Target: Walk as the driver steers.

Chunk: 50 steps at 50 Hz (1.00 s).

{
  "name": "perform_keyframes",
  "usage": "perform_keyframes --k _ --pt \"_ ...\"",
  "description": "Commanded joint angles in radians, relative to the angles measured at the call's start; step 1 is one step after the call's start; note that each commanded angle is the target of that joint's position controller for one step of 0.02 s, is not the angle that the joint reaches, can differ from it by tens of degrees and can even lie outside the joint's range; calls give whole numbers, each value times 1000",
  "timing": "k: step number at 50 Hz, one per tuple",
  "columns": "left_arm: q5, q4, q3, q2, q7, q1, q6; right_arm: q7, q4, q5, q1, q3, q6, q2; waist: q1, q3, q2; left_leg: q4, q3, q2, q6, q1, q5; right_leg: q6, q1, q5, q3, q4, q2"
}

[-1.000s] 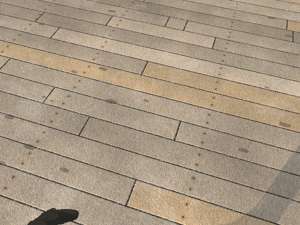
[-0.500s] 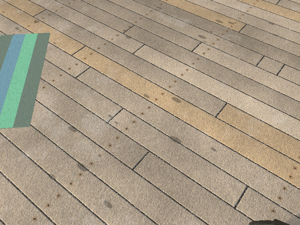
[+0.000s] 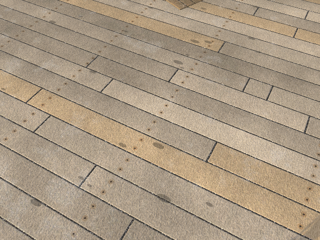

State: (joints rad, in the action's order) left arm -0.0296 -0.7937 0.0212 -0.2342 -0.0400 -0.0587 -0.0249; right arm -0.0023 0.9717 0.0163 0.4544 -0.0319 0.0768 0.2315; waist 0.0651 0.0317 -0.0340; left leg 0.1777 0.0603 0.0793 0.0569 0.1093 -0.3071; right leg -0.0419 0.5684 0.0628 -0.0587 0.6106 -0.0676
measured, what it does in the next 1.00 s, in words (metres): walks ahead, turning right: right foot, then left foot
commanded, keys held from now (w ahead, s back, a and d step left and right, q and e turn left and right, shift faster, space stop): w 0.18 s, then w+e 0.82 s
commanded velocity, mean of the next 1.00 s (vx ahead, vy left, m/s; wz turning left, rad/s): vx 0.50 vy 0.00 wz -0.35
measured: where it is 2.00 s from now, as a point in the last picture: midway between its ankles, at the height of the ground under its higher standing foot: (232, 133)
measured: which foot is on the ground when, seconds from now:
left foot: down 0.00-0.06, up 0.08-0.58, down 0.60-1.00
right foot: up 0.00-0.04, down 0.06-0.60, up 0.62-1.00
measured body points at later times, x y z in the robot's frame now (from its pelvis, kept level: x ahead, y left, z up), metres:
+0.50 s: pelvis +0.27 -0.03 +0.01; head +0.30 -0.03 +0.46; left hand +0.22 +0.23 -0.13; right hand +0.44 -0.27 -0.10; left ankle +0.44 +0.10 -0.70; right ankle +0.17 -0.10 -0.74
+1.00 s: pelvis +0.51 -0.04 +0.01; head +0.54 -0.05 +0.45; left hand +0.78 +0.10 -0.10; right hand +0.39 -0.27 -0.13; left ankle +0.46 +0.08 -0.74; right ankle +0.60 -0.21 -0.69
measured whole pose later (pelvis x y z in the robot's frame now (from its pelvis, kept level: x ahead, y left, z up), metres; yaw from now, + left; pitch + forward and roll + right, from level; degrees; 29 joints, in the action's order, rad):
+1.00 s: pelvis +0.51 -0.04 +0.01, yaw -24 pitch +1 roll +2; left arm -0.03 -0.79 0.06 -0.25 -0.08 -0.06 0.01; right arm 0.01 0.94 0.02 0.40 -0.05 0.10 0.23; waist 0.05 0.05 -0.04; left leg 0.24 0.26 0.00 0.01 0.03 -0.28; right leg -0.05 0.63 0.05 -0.05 0.75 -0.08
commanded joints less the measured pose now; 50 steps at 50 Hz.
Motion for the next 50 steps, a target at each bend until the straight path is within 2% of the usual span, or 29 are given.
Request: perform_keyframes --k 1,2,3,4,5,6,7,8,9,10,13,17,20,24,26,27,28,29,30,31,32,33,34,36,37,40,45,47,50 --pt "0 60 25 -93 12 9 -23 12 -19 5 -4 -35 7 170 -63 40 101 97 -99 -305 109 -19 767 -49 -90 85 -25 -58 49" --pt "-3 25 35 -106 20 -100 -30 12 -15 6 -18 -37 3 178 -113 -18 95 234 -77 -284 94 -25 887 -70 -226 99 -42 -97 86" --pt "-14 -36 50 -135 31 -275 -41 12 -15 4 -22 -32 1 167 -181 -118 61 442 -37 -236 74 -108 843 -99 -455 75 -29 -135 82" --pt "-39 -63 75 -230 44 -435 -48 8 -51 -16 5 -13 5 108 -217 -254 -63 772 11 -162 42 -366 505 -168 -747 183 262 -158 -161" --pt "-26 -73 93 -303 39 -453 -40 4 -50 -27 100 -8 5 53 -167 -336 -249 1060 -23 24 18 -649 -229 -279 -895 186 716 -299 -374" --pt "13 -66 83 -242 33 -361 -32 9 -48 -1 14 -30 -1 137 -146 -228 -89 1123 -144 -43 36 -723 -177 -252 -792 251 675 -328 -317" --pt "19 -51 66 -174 31 -263 -33 2 -65 -2 -51 -31 4 130 -112 -95 -36 1090 -132 -91 40 -737 -80 -225 -645 229 518 -351 -284" --pt "13 -49 52 -124 28 -216 -39 -2 -68 -3 -85 -26 6 109 -90 -41 -3 1029 -122 -128 40 -706 -18 -194 -547 150 417 -388 -234" --pt "16 -59 45 -102 30 -202 -46 -5 -64 8 -85 -26 -4 97 -66 -14 -22 984 -113 -149 30 -666 7 -169 -481 79 341 -410 -194" --pt "19 -73 39 -85 31 -206 -50 -11 -59 21 -68 -22 -16 83 -45 -13 -36 952 -103 -163 16 -617 24 -159 -430 30 295 -432 -163" --pt "30 -117 45 -108 30 -276 -68 -23 -79 30 -125 -18 -32 60 -36 -2 -23 876 -67 -173 -26 -637 61 -191 -415 -95 249 -457 -135" --pt "30 -143 50 -121 33 -332 -62 -26 -142 22 -309 -13 -36 60 -68 49 -16 664 -43 -180 -80 -723 199 -192 -426 -75 226 -491 -97" --pt "27 -156 55 -129 35 -379 -58 -24 -178 13 -418 -5 -33 54 -103 46 -26 525 -34 -154 -93 -705 278 -178 -455 -124 226 -464 -83" --pt "17 -163 60 -140 41 -423 -50 -18 -223 4 -517 -3 -25 70 -134 36 -39 438 -46 -128 -87 -692 274 -175 -531 -218 267 -385 -99" --pt "12 -153 68 -156 48 -403 -45 -15 -234 0 -504 -8 -15 91 -114 28 -48 392 -63 -120 -70 -634 223 -158 -546 -250 300 -339 -114" --pt "11 -145 73 -166 50 -378 -43 -12 -227 0 -462 -13 -9 103 -90 18 -51 360 -64 -110 -59 -562 185 -142 -531 -268 310 -305 -115" --pt "12 -137 78 -176 50 -352 -43 -6 -206 1 -382 -20 -1 118 -53 -10 -47 322 -53 -88 -44 -444 155 -127 -503 -319 310 -235 -102" --pt "17 -132 76 -166 45 -340 -46 4 -164 10 -244 -34 13 145 6 -82 8 258 -59 -92 -19 -253 166 -104 -454 -330 269 -64 -41" --pt "28 -96 64 -116 40 -330 -51 20 -149 36 -77 -55 25 223 65 -226 122 221 -258 -292 33 -18 11 -79 -320 -135 203 213 37" --pt "59 -63 45 -14 41 -439 -48 22 -154 45 -52 -78 12 320 12 -331 356 110 -674 -539 133 205 -105 -46 -5 465 97 484 189" --pt "29 -90 62 -113 48 -428 -32 20 -166 30 -119 -67 -5 238 -12 -261 227 66 -741 -523 147 104 -237 -62 79 465 132 599 115" --pt "18 -90 70 -126 41 -367 -26 17 -184 22 -199 -43 -6 149 -32 -124 116 54 -586 -474 123 -30 -226 -64 85 366 142 606 68" --pt "16 -83 67 -102 31 -326 -24 14 -183 19 -240 -33 -2 110 -47 -59 87 33 -445 -425 104 -127 -85 -55 59 296 136 573 34" --pt "-2 -78 67 -82 14 -307 -3 19 -162 12 -231 -24 11 81 -71 -19 136 3 -259 -351 62 -214 97 -34 11 245 122 531 0" --pt "-4 -73 65 -72 7 -306 9 17 -152 8 -214 -27 21 89 -78 -27 156 1 -222 -355 69 -225 172 -24 0 231 112 533 0" --pt "-5 -36 62 -66 -7 -217 26 13 -131 -2 -171 -34 41 100 -78 -14 125 -27 -122 -356 85 -205 283 -5 76 157 101 513 -18" --pt "-2 33 45 -49 -29 -42 26 11 -103 5 -121 -38 38 105 -55 32 113 -43 32 -330 84 -185 361 12 118 -8 55 292 -21" --pt "-3 59 35 -41 -36 26 23 12 -95 4 -105 -42 37 120 -40 46 115 -42 79 -332 77 -179 381 0 76 -51 17 180 -16" --pt "-8 91 32 -52 -43 95 22 18 -75 4 -60 -49 27 144 -23 64 112 -16 124 -357 66 -111 445 -33 43 -5 -33 78 0"
Velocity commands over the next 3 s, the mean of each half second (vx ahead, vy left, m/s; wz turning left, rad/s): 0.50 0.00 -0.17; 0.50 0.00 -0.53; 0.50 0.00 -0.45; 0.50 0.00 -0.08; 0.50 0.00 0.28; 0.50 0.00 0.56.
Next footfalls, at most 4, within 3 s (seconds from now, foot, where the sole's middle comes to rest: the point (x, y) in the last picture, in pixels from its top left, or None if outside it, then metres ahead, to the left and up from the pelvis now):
0.06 right None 0.21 -0.10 -0.77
0.60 left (142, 235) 0.50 0.07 -0.77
1.12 right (207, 192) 0.67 -0.22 -0.77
1.68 left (209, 127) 1.03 -0.29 -0.77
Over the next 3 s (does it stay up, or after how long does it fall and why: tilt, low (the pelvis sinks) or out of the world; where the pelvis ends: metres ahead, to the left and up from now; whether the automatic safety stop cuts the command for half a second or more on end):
stays up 1.42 -0.60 0.01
